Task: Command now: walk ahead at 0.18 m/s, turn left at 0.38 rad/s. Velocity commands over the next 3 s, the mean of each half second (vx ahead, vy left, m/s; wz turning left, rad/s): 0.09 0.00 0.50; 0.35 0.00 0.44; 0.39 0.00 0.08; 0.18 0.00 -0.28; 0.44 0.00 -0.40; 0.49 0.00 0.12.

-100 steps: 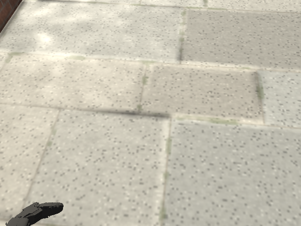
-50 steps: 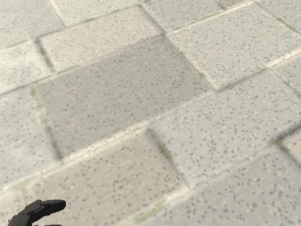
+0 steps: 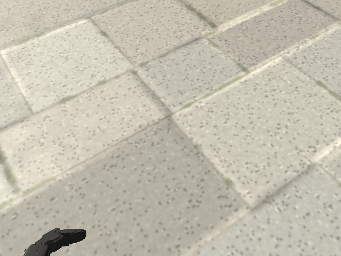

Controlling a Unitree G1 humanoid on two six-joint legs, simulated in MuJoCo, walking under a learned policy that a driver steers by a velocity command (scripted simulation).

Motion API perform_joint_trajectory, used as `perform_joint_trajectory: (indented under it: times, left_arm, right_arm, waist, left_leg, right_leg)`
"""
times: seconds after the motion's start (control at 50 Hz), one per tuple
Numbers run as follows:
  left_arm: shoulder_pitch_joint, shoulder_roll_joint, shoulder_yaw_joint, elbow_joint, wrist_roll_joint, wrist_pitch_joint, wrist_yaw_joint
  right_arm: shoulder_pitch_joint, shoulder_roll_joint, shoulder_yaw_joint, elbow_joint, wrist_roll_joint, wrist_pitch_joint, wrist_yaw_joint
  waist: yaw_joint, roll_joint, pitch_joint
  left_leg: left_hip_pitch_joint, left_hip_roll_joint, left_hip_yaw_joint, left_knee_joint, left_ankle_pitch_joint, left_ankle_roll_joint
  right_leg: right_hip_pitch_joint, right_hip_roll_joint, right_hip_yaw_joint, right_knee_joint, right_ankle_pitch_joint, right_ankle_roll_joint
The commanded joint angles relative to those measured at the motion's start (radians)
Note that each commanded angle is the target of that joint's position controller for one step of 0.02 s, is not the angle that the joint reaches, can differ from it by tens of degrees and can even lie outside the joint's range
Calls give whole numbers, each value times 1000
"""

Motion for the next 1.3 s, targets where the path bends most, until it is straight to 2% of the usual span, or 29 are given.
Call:
perform_joint_trajectory:
  times: [0.02,0.04,0.08,0.12,0.2,0.28,0.36,0.38,0.4,0.42,0.44,0.48,0.52,0.56,0.62,0.72,0.78,0.82,0.84,0.86,0.88,0.9,0.92,0.98,1.1,1.2,1.26,1.28,1.3]
  left_arm:
    - [290,215,65,-21,4,26,21]
    - [239,174,55,-28,-10,39,22]
    - [130,121,38,-18,-19,51,29]
    - [51,132,43,-9,1,56,29]
    - [0,153,56,9,-2,50,41]
    - [1,186,67,35,-16,66,47]
    - [14,186,70,69,-48,89,43]
    - [61,149,64,93,-47,98,40]
    - [96,93,51,80,-8,104,34]
    - [-24,130,63,32,-3,102,45]
    - [-45,155,72,30,-18,103,51]
    - [16,168,85,69,-24,98,52]
    - [5,167,90,69,-24,79,41]
    - [-19,154,87,69,-32,53,28]
    - [-52,125,76,71,-31,24,14]
    - [-72,127,63,62,-47,-1,-8]
    - [-24,143,61,77,-53,-20,-17]
    - [54,141,62,108,-46,-31,-17]
    - [125,159,67,128,-40,-34,-12]
    - [254,206,76,155,-25,-36,-5]
    - [336,326,105,188,-15,-25,-7]
    - [321,269,94,184,-29,-28,-14]
    - [294,205,75,172,-38,-29,-12]
    - [237,141,47,159,-30,-19,-3]
    - [298,177,46,188,-43,-7,12]
    - [380,200,44,219,-56,9,12]
    - [377,227,52,224,-55,24,17]
    - [365,225,50,221,-52,31,19]
    - [358,207,41,206,-40,31,22]
  right_arm:
    - [145,-66,2,-75,2,-14,1]
    - [72,-135,-22,-88,24,-1,-1]
    - [-19,-128,-33,-106,13,38,-20]
    - [3,-96,-34,-115,7,82,-31]
    - [-33,-68,-30,-152,-5,98,-26]
    - [-95,-89,-32,-190,-5,101,-1]
    - [-58,-107,-50,-184,-13,104,16]
    - [-34,-142,-63,-181,-20,102,10]
    - [-37,-256,-86,-210,-18,99,-11]
    - [-45,-293,-85,-237,-51,77,-2]
    - [-80,-261,-78,-241,-59,52,4]
    - [-130,-189,-65,-241,-9,30,-3]
    - [-123,-157,-49,-240,-2,25,-16]
    - [-90,-154,-48,-238,-10,15,-27]
    - [-60,-176,-57,-229,-2,4,-34]
    - [-43,-202,-68,-226,8,10,-23]
    - [-39,-175,-57,-219,5,13,-15]
    - [-45,-133,-41,-215,1,15,-12]
    - [-51,-95,-27,-216,-4,13,-10]
    - [-68,-26,-6,-229,-12,7,-9]
    - [-56,-21,-3,-285,10,-10,-10]
    - [-79,-120,-25,-276,25,-22,-16]
    - [-100,-150,-34,-265,25,-27,-13]
    - [-148,-108,-28,-264,-4,-40,4]
    - [-300,-15,9,-323,-5,-52,23]
    - [-399,-28,8,-357,11,-56,46]
    - [-334,-78,-14,-346,6,-55,50]
    - [-209,-112,-35,-309,-2,-53,44]
    - [-67,-153,-52,-273,-12,-49,34]
  waist:
    - [136,-247,-520]
    - [140,-172,-424]
    - [106,-101,-237]
    - [55,-148,-156]
    - [46,-124,-148]
    - [63,-119,-159]
    - [34,-78,-140]
    - [36,24,-101]
    - [84,338,-68]
    - [28,328,-66]
    - [40,229,-67]
    - [78,141,-95]
    - [80,163,-81]
    - [69,154,-82]
    - [52,153,-74]
    - [33,169,-46]
    - [47,173,-59]
    - [93,152,-70]
    - [126,133,-89]
    - [170,1,-137]
    - [151,-249,-128]
    - [170,-188,-43]
    - [164,-142,8]
    - [131,-105,23]
    - [168,-90,17]
    - [183,-88,38]
    - [111,-101,-14]
    - [37,-92,-89]
    - [-31,-74,-191]
  left_leg:
    - [-462,-15,-103,646,-307,-33]
    - [-530,24,-92,703,-236,-43]
    - [-554,85,-50,663,-115,-71]
    - [-417,95,-17,603,-41,-86]
    - [-323,115,8,424,72,-64]
    - [-247,114,37,268,134,-28]
    - [-103,59,90,3,227,45]
    - [-55,84,1,-126,322,90]
    - [33,333,-350,-222,611,202]
    - [-77,411,-526,-299,545,345]
    - [-86,365,-450,-311,470,320]
    - [-42,282,-379,-330,69,217]
    - [-32,255,-393,-378,-77,203]
    - [22,245,-386,-392,-26,200]
    - [33,222,-354,-385,56,203]
    - [-71,206,-392,-359,18,222]
    - [-96,214,-424,-328,10,212]
    - [-148,168,-406,-260,0,180]
    - [-210,128,-374,-178,-4,150]
    - [-333,46,-264,80,-37,98]
    - [-605,-57,-129,321,-122,56]
    - [-745,-2,-154,485,-124,47]
    - [-786,26,-170,541,-30,51]
    - [-740,101,-108,486,156,34]
    - [-591,101,12,163,381,-15]
    - [-481,67,27,-17,463,13]
    - [-336,28,47,-63,392,67]
    - [-157,0,67,-95,421,98]
    - [90,54,24,-82,524,131]
  right_leg:
    - [803,-449,451,49,711,-301]
    - [713,-393,363,-3,514,-278]
    - [475,-309,234,-91,231,-231]
    - [240,-264,132,-187,68,-221]
    - [172,-276,21,-232,21,-233]
    - [211,-306,-24,-224,-23,-219]
    - [211,-273,-90,-93,-173,-122]
    - [142,-209,-150,48,-287,-47]
    - [-96,-58,-252,370,-582,69]
    - [-190,36,-71,559,-691,76]
    - [-201,15,-2,642,-614,57]
    - [-227,-23,25,610,-423,32]
    - [-230,-17,24,567,-309,33]
    - [-229,-6,32,452,-236,36]
    - [-163,15,34,254,-184,52]
    - [-9,40,25,77,-226,61]
    - [107,31,12,13,-201,36]
    - [258,31,-13,-72,-164,7]
    - [371,-12,19,-88,-189,-14]
    - [526,-168,198,-137,-303,-69]
    - [643,-340,581,-252,-594,-218]
    - [615,-381,675,-285,-735,-267]
    - [592,-334,584,-280,-693,-240]
    - [503,-237,362,-306,-417,-187]
    - [410,-157,122,-336,-15,-176]
    - [451,-207,97,-320,62,-161]
    - [521,-225,67,-196,373,-131]
    - [501,-186,28,-37,547,-104]
    - [381,-138,4,166,502,-64]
